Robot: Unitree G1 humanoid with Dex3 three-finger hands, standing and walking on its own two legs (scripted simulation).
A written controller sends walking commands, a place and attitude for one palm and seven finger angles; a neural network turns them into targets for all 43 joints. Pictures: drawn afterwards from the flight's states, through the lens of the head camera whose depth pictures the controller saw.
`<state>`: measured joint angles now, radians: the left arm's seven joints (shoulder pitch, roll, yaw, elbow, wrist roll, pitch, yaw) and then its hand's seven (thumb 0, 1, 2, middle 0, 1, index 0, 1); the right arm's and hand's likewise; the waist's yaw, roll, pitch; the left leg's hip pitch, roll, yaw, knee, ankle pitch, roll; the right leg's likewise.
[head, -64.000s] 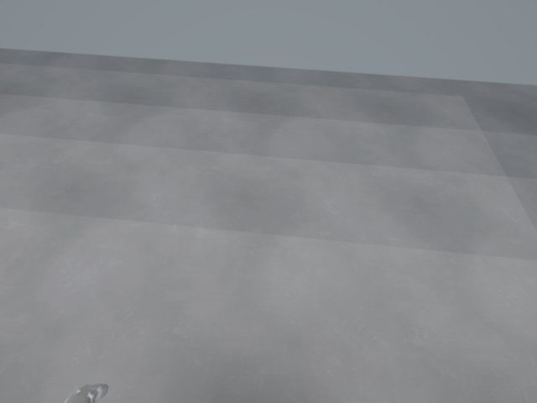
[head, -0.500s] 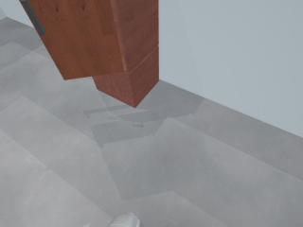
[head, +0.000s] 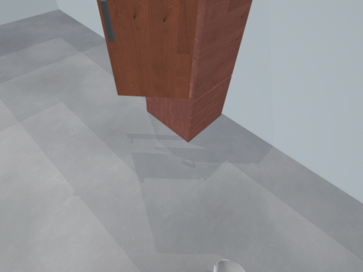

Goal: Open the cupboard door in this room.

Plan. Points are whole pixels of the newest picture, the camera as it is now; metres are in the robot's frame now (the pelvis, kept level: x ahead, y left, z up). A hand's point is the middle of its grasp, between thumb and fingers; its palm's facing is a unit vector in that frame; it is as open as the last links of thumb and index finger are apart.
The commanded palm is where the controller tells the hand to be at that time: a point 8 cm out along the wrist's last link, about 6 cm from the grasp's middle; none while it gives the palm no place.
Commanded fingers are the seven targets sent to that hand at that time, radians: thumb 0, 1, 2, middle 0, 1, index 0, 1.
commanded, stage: take the last steps up to it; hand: left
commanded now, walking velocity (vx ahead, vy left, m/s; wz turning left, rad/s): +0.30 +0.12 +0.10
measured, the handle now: (108, 19) +0.98 +0.37 +0.06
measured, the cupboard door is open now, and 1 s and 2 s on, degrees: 42 42 42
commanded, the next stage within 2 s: come to a stop and stand still in 1.02 s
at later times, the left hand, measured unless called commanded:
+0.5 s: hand (121, 240) +0.21 +0.17 -0.16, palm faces +0.16 -0.96 -0.23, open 7.0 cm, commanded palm none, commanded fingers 0.00 0.90 0.90 -0.20 -0.30 -0.20 -0.30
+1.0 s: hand (98, 199) +0.33 +0.27 -0.18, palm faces +0.13 -0.98 -0.17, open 7.3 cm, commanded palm none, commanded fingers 0.00 0.90 0.90 -0.20 -0.30 -0.20 -0.30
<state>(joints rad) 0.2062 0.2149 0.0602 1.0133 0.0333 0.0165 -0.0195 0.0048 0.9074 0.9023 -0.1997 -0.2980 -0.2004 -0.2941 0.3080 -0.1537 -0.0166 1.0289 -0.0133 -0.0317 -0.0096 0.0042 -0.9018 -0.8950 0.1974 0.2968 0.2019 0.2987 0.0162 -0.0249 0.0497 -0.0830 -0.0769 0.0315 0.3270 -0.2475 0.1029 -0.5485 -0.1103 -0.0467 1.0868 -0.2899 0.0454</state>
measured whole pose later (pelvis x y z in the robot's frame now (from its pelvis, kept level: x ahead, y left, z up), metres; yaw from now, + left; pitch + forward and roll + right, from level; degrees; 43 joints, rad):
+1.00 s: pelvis +0.32 +0.10 -0.01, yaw +3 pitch +0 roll +1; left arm 0.25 0.16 0.05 1.07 0.03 -0.01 0.00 0.01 0.91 0.90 -0.20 -0.30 -0.20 -0.29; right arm 0.21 -0.17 -0.04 1.01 -0.02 -0.07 -0.03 -0.02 -0.95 -0.89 0.20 0.30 0.20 0.30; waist 0.04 -0.03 0.07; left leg -0.19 -0.02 0.19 0.40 -0.21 0.08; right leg -0.52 -0.11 -0.07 1.07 -0.31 0.00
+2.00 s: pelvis +0.39 +0.11 -0.01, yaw +1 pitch -1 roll -1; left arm 0.32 0.14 -0.02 1.06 0.02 -0.01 0.03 0.00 0.90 0.90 -0.20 -0.30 -0.20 -0.29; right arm 0.24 -0.19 -0.02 1.02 -0.02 0.01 -0.01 0.01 -0.91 -0.90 0.20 0.30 0.20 0.30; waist -0.01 0.03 0.04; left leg -0.30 0.07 0.08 0.58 -0.27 -0.01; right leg -0.17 0.00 -0.05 0.52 -0.34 -0.01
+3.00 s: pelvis +0.37 +0.11 -0.04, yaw +3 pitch +8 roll +0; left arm 0.32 0.17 0.15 0.17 -0.19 -0.43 -0.15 0.00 0.78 0.85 -0.21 -0.38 -0.21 -0.37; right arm 0.20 -0.21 -0.04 0.69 0.01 -0.23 -0.01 0.01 -0.90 -0.90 0.20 0.30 0.20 0.30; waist -0.02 -0.01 -0.11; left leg -0.63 0.03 0.06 0.81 -0.32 0.01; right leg -0.52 -0.04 -0.04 0.84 -0.45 0.01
